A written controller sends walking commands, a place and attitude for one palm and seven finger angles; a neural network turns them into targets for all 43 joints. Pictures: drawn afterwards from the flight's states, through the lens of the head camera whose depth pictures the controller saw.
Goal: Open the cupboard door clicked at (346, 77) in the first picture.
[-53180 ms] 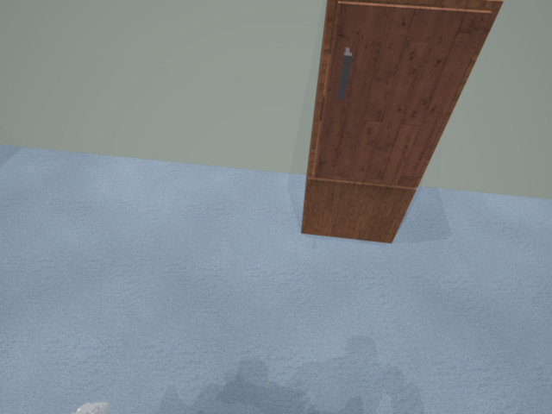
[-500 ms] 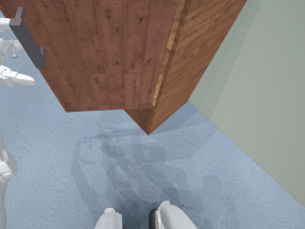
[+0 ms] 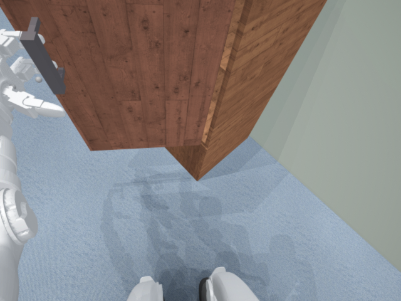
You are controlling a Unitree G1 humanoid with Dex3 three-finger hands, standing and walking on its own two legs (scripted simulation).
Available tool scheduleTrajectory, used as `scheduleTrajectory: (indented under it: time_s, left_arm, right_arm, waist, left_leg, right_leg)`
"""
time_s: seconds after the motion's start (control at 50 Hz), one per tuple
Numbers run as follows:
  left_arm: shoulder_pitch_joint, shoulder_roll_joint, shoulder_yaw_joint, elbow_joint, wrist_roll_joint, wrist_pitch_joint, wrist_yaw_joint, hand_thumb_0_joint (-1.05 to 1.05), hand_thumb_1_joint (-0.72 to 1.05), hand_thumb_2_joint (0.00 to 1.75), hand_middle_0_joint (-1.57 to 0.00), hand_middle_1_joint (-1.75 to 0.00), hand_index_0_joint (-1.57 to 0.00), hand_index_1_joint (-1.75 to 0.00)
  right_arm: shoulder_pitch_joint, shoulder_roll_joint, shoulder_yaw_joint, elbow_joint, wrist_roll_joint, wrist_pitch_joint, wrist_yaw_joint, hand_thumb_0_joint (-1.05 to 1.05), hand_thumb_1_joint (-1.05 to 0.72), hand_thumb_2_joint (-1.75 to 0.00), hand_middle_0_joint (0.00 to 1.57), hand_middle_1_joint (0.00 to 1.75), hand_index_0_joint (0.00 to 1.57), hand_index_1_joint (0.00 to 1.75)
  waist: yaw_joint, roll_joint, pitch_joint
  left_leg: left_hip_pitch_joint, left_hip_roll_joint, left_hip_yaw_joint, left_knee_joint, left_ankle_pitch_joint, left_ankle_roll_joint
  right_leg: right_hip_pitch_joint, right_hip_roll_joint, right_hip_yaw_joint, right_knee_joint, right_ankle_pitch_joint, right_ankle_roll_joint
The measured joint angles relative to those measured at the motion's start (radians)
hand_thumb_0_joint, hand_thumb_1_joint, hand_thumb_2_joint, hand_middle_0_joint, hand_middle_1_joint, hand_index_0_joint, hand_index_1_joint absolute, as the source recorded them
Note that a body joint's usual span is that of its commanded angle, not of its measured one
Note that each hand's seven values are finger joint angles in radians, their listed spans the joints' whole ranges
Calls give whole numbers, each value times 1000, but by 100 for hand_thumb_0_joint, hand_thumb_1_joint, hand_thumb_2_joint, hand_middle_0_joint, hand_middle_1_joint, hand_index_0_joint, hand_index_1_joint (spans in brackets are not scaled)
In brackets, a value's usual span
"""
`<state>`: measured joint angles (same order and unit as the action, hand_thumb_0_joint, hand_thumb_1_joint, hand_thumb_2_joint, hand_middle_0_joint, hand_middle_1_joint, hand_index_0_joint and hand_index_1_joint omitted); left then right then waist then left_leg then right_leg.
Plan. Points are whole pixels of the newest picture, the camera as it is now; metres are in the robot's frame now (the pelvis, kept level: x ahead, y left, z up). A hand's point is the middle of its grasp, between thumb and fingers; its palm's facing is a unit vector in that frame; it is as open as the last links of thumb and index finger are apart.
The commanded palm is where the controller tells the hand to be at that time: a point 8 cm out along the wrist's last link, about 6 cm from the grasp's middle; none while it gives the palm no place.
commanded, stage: slide the fingers in behind the handle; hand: left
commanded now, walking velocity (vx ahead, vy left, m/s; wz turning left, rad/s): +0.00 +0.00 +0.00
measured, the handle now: (47, 58) +0.56 +0.24 +0.09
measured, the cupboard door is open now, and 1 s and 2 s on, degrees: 53 54 65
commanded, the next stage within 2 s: close the thumb around the handle in 0.68 s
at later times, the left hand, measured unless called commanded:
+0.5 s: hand (57, 78) +0.51 +0.22 +0.09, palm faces -0.01 -1.00 -0.01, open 14.0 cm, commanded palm +0.49 +0.26 +0.09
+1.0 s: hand (58, 78) +0.51 +0.22 +0.10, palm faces +0.01 -1.00 -0.02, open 12.7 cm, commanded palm +0.49 +0.26 +0.09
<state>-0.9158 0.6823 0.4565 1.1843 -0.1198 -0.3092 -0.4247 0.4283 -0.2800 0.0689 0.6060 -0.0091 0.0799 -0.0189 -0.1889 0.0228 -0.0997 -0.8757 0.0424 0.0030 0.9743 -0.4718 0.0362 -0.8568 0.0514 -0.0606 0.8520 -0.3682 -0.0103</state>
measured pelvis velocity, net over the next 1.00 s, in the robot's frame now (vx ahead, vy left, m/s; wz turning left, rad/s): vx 0.00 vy -0.01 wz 0.01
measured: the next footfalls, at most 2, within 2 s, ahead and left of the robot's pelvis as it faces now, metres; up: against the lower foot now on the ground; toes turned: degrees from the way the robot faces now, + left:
none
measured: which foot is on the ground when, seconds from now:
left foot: down 0.00-1.00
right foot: down 0.00-1.00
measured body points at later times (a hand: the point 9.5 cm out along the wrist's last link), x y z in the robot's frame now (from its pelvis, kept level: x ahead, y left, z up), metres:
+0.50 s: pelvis +0.00 +0.00 +0.00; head +0.13 +0.03 +0.43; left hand +0.51 +0.28 +0.10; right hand -0.01 -0.26 -0.11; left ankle -0.01 +0.09 -0.68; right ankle +0.01 -0.12 -0.68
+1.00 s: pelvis +0.00 -0.01 +0.00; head +0.13 +0.01 +0.43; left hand +0.50 +0.27 +0.10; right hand +0.00 -0.28 -0.11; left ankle -0.01 +0.09 -0.68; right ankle +0.01 -0.12 -0.68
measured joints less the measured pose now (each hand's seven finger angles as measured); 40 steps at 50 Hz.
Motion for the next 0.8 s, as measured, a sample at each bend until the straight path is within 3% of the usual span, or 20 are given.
scheduleTrajectory:
  time_s: [0.32, 0.8]
  left_arm:
    - [-27, -55, -34, 4, 15, -13, 73, -1, -50, 30, -31, -120, -30, -121]
    - [9, -79, -33, -12, 13, -22, 90, -1, -50, 30, -30, -120, -29, -120]
  right_arm:
    - [-15, 7, -5, 6, -9, -22, 4, 0, -90, -90, 21, 30, 20, 30]
    - [-6, 5, -12, 9, -5, -15, 7, 0, -90, -90, 21, 30, 20, 30]
  waist:
    - [-4, 0, 1]
    - [7, 8, -3]
  left_leg:
    - [-11, -9, 1, 8, 0, 3]
    - [23, -4, 6, -15, 4, -7]
  right_leg:
    - [-12, -9, 1, 13, -4, 4]
    - [11, -3, 7, 7, -7, -6]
